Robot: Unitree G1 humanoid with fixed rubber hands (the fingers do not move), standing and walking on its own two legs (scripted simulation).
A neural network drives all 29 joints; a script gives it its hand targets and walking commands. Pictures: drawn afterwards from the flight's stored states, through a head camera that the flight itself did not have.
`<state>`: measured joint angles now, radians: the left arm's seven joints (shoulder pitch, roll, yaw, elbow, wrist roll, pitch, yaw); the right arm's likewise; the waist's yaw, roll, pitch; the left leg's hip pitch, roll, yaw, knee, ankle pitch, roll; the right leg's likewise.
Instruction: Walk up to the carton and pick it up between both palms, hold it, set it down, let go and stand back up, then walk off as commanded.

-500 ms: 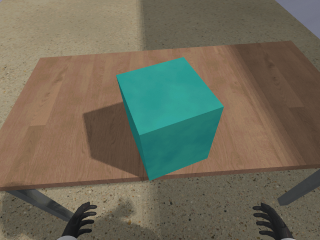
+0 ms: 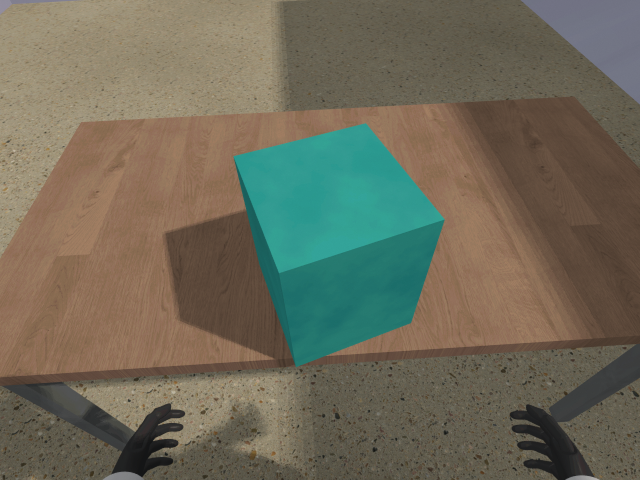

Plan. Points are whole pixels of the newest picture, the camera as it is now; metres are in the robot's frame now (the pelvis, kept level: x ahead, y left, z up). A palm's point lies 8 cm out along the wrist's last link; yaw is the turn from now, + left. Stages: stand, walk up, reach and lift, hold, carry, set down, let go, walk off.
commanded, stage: stand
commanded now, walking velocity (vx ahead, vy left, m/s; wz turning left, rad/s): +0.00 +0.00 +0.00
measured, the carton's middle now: (330, 247) +0.43 +0.02 +0.02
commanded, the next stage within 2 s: none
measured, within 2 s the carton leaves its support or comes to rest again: neither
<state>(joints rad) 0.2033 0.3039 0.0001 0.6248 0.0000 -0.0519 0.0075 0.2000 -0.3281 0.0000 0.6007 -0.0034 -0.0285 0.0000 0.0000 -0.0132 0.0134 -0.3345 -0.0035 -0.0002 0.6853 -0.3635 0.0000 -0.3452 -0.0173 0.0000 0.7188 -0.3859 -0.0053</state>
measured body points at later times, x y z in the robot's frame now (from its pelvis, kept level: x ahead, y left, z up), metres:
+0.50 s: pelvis +0.00 +0.00 +0.00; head +0.01 -0.01 +0.45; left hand +0.15 +0.27 -0.08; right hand +0.16 -0.27 -0.08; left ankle +0.00 +0.13 -0.72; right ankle +0.00 -0.12 -0.72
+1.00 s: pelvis -0.01 +0.00 +0.00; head -0.01 +0.00 +0.45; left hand +0.14 +0.28 -0.08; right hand +0.15 -0.28 -0.08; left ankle +0.00 +0.13 -0.72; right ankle +0.00 -0.12 -0.72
